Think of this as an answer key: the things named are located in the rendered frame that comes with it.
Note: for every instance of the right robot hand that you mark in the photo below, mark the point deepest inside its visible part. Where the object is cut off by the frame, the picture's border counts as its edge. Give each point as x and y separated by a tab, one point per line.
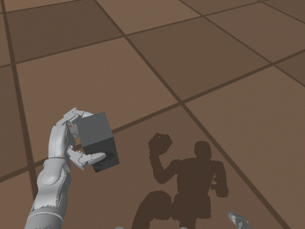
240	221

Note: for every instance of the left robot hand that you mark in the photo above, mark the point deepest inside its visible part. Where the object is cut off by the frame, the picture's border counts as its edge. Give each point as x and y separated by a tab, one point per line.
62	143

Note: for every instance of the carton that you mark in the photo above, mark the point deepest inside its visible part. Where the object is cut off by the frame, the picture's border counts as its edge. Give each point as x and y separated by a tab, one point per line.
96	136

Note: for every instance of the left robot arm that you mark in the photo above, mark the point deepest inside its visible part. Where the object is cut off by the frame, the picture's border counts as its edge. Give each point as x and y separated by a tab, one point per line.
49	207

